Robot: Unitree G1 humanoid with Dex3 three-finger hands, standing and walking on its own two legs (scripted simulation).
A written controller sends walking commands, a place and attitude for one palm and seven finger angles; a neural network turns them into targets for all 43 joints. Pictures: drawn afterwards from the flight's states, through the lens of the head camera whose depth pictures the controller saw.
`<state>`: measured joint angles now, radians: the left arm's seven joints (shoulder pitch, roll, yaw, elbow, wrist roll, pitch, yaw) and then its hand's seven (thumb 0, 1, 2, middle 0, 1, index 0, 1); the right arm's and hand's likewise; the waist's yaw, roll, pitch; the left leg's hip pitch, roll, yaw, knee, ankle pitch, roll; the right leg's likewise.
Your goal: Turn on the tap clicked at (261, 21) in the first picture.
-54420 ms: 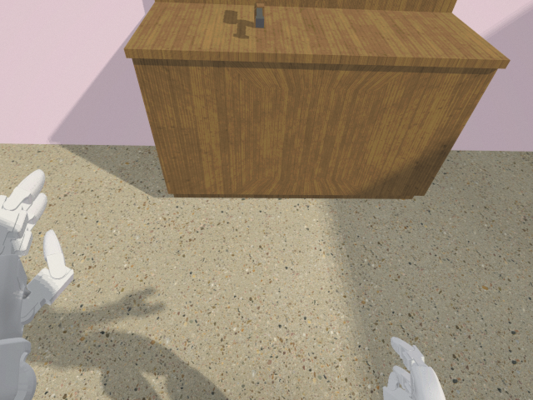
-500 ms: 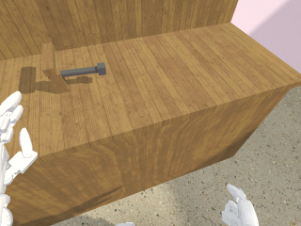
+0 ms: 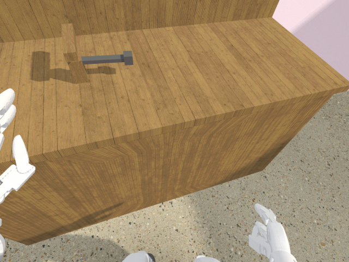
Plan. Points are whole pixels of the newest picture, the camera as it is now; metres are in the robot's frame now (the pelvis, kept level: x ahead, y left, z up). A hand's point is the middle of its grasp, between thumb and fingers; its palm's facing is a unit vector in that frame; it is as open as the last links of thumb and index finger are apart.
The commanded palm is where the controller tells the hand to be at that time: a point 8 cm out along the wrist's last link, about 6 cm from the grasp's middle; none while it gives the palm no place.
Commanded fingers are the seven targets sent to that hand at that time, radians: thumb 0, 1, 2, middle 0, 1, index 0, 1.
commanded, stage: step back with the hand held close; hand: left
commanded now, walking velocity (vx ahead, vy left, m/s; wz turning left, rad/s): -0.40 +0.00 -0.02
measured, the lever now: (128, 58) +0.61 +0.18 +0.10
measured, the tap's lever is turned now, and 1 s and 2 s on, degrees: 83 83 83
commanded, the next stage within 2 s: stop stepping back and stand still in 0.22 s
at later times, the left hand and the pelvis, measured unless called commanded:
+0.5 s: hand out of the picture +0.10 +0.22 +0.16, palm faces +0.33 -0.86 -0.38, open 7.4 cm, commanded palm +0.03 +0.27 +0.19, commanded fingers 0.00 0.90 0.90 -0.20 -0.30 -0.20 -0.30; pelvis -0.13 -0.01 +0.00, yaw -1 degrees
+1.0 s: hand out of the picture +0.01 +0.22 +0.17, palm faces +0.43 -0.81 -0.39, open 7.4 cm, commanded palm -0.05 +0.26 +0.19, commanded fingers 0.00 0.90 0.90 -0.20 -0.30 -0.20 -0.30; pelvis -0.20 -0.03 -0.01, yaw +2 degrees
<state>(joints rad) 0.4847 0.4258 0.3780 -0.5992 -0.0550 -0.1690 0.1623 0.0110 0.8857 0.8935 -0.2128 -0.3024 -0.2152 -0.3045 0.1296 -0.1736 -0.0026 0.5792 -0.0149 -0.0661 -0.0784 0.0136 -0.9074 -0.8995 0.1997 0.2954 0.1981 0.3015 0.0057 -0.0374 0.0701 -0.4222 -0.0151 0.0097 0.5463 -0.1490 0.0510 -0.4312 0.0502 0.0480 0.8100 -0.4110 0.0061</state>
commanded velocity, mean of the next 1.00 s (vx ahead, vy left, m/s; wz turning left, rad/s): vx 0.01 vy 0.01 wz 0.01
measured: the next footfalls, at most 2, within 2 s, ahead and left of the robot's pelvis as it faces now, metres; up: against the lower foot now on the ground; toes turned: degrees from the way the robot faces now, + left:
right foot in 0.20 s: -0.03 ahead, -0.15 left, +0.00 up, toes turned -1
left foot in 0.42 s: -0.05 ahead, +0.10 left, +0.00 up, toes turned +0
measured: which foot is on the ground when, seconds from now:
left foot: down 0.00-0.22, up 0.24-0.40, down 0.42-0.96, up 0.98-1.00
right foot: up 0.00-0.18, down 0.20-0.80, up 0.82-0.94, down 0.96-1.00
